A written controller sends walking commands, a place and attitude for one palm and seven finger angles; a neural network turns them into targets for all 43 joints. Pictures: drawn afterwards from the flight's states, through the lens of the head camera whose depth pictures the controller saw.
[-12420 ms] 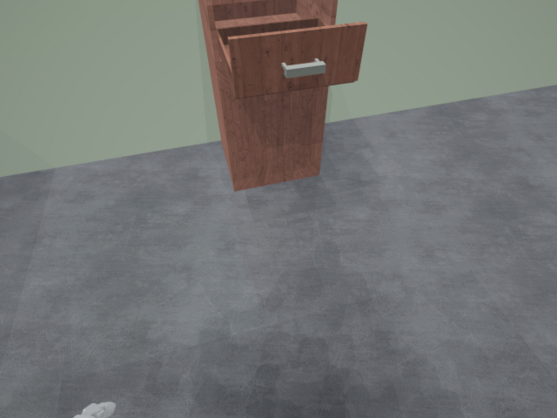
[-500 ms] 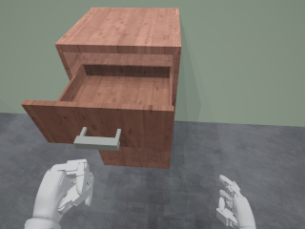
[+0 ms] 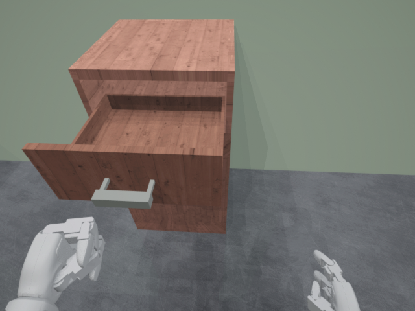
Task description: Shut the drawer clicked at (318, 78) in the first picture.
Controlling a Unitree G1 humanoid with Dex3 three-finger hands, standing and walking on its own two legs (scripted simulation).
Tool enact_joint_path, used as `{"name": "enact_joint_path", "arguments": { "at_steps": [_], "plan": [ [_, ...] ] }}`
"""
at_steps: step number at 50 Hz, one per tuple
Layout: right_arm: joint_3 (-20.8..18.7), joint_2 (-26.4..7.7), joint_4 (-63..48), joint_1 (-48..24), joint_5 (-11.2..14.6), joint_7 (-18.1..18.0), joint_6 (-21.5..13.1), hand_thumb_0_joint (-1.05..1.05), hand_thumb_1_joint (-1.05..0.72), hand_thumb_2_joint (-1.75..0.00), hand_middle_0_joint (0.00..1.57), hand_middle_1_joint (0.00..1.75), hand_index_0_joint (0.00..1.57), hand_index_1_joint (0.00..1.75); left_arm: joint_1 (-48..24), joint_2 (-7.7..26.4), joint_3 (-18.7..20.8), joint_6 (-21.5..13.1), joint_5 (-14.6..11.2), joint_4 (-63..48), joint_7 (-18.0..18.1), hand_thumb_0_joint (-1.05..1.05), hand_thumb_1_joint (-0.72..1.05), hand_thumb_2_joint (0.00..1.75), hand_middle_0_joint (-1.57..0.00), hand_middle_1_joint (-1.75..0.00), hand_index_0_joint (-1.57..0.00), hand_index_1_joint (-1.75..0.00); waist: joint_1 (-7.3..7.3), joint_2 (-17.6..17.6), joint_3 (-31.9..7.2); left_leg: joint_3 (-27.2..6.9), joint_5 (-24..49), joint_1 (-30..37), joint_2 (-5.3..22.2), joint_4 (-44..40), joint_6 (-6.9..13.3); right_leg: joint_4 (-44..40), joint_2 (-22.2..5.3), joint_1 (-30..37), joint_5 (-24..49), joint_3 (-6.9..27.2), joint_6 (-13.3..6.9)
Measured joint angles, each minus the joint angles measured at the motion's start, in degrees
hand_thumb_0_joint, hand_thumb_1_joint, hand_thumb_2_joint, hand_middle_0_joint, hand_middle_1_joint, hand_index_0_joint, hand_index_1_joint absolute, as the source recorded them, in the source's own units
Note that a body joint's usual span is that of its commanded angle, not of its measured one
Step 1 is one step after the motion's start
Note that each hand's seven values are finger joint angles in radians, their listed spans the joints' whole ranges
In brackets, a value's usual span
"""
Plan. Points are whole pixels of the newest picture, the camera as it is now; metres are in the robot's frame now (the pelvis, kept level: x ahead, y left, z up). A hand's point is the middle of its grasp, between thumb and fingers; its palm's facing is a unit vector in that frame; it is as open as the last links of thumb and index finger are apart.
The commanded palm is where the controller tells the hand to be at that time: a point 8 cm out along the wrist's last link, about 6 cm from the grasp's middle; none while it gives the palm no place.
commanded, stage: raise the hand and make a fist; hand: left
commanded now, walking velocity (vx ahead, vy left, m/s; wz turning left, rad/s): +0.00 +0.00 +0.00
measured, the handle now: (125, 191) +0.35 +0.22 +0.03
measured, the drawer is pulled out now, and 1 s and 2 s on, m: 0.29 0.29 0.27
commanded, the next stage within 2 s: bring the fist close to the handle in 0.02 s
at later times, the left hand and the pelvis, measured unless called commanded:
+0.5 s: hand (107, 255) +0.18 +0.18 +0.09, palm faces +0.04 -1.00 -0.06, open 3.3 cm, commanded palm +0.16 +0.23 +0.09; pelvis -0.01 +0.01 +0.00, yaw +0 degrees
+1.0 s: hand (128, 244) +0.23 +0.17 +0.04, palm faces +0.01 -1.00 -0.05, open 3.2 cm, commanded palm +0.21 +0.23 +0.04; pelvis -0.01 +0.02 -0.02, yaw -1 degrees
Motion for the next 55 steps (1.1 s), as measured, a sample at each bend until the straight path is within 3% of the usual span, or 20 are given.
{"name": "enact_joint_path", "arguments": {
  "at_steps": [4,12,23,36,55],
  "plan": [
    [0.1,-0.3,0.8,-0.4,0.1,0.0,-1.1,0.02,-0.9,-0.9,0.2,0.3,0.2,0.3,-1.4,-0.7,0.6,-1.2,-0.8,1.3,-1.3,0.01,0.9,0.9,-1.4,-1.6,-1.4,-1.6,0.39,0.5,-0.1,-0.2,0.2,0.1,0.0,-0.1,0.0,-0.3,0.0,0.3,0.2,-0.2,0.0],
    [0.4,0.4,1.0,-1.5,-0.2,-0.1,-1.7,0.02,-0.9,-0.9,0.2,0.3,0.2,0.3,-1.8,-1.6,-1.9,0.2,0.0,3.9,-2.7,0.01,0.9,0.9,-1.4,-1.6,-1.4,-1.6,0.33,0.6,0.1,0.2,0.9,0.4,-0.3,-0.9,0.2,-0.7,-0.3,0.2,0.8,0.2,0.2],
    [0.6,0.1,1.6,-1.8,-1.1,0.5,-0.9,0.02,-0.9,-0.89,0.2,0.3,0.21,0.3,-7.1,-2.2,-1.6,-4.4,1.0,9.9,-1.6,0.01,0.9,0.9,-1.4,-1.6,-1.4,-1.6,-0.37,-0.3,1.8,-0.4,0.7,-3.1,-0.6,1.5,0.5,1.1,-0.6,-2.7,0.7,-0.2,0.4],
    [-0.1,0.1,1.6,-0.6,-1.8,1.1,1.9,0.02,-0.9,-0.89,0.2,0.3,0.21,0.3,-13.4,-2.7,-2.7,-6.8,2.5,17.3,1.0,0.01,0.9,0.9,-1.4,-1.6,-1.4,-1.6,-2.52,-0.9,1.6,1.1,-0.2,-7.6,-1.0,4.0,1.1,4.2,-1.1,-8.0,0.1,1.3,1.0],
    [-0.7,0.1,0.4,-2.6,-2.6,2.1,5.8,0.02,-0.9,-0.89,0.2,0.3,0.21,0.3,-20.7,-3.1,-3.3,-12.8,4.0,26.2,2.0,0.01,0.9,0.9,-1.4,-1.6,-1.4,-1.6,-2.84,-1.4,0.5,0.6,-2.8,-16.8,-1.1,11.3,1.1,11.4,-1.4,-17.1,-2.7,1.3,0.9]
  ]
}}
